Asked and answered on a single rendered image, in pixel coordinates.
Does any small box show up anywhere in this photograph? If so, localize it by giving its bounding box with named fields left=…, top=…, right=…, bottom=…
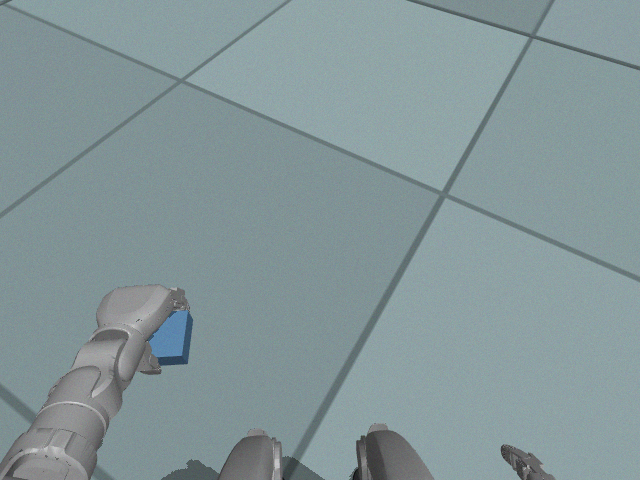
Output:
left=148, top=310, right=193, bottom=366

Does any right robot hand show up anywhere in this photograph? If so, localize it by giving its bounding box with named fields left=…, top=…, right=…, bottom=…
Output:
left=501, top=444, right=556, bottom=480

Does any left robot arm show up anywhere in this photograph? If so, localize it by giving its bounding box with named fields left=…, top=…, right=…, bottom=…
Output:
left=0, top=323, right=146, bottom=480

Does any left robot hand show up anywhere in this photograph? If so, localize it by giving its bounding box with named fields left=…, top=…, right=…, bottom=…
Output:
left=96, top=285, right=190, bottom=375

